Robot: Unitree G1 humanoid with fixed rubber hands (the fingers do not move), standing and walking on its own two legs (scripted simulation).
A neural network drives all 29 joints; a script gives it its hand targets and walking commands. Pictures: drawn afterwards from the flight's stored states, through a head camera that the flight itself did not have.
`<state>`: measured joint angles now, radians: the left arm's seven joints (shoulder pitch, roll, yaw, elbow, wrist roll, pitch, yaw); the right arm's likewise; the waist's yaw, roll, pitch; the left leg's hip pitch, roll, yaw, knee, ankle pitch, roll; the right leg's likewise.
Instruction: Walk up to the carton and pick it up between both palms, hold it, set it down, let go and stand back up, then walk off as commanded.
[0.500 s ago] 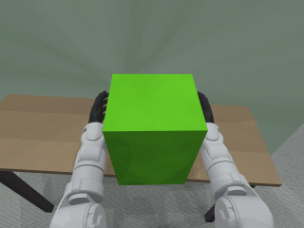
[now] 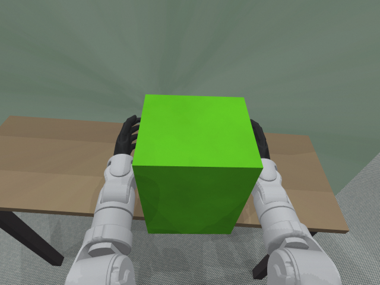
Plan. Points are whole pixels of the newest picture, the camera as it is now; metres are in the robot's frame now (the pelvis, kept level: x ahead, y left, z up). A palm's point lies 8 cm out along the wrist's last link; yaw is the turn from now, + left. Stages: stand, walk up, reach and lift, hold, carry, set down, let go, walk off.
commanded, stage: reach and lift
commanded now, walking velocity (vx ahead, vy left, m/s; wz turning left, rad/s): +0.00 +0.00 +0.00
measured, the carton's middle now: (192, 171) +0.36 +0.00 +0.05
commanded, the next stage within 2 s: none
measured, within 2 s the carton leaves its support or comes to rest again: leaves its support in 0.22 s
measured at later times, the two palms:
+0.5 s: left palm (121, 149) +0.36 +0.15 +0.12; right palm (262, 156) +0.36 -0.14 +0.11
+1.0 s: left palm (110, 128) +0.37 +0.16 +0.17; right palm (262, 138) +0.37 -0.13 +0.15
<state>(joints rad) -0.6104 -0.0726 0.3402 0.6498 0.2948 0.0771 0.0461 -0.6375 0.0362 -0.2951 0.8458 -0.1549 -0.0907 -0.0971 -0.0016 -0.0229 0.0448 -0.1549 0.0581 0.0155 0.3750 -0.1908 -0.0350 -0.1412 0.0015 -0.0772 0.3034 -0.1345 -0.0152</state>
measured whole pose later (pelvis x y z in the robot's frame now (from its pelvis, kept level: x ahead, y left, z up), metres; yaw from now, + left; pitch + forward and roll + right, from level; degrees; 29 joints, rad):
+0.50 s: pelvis -0.01 +0.00 +0.00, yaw +0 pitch -3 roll -1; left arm -0.62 -0.07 0.30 0.59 0.29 0.25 0.05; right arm -0.63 -0.02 -0.14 0.85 -0.01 0.01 -0.15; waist 0.00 -0.03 -0.01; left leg -0.15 0.06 0.02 0.37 -0.18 -0.03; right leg -0.13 0.00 -0.08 0.30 -0.12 -0.02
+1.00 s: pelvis -0.02 +0.00 +0.00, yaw +0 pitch -4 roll -1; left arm -0.73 -0.03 0.29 0.50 0.29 0.44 0.04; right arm -0.72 -0.04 -0.13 0.81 0.08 0.13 -0.17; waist 0.00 -0.04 -0.02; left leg -0.13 0.05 0.01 0.38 -0.17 -0.03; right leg -0.12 0.00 -0.08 0.30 -0.11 -0.01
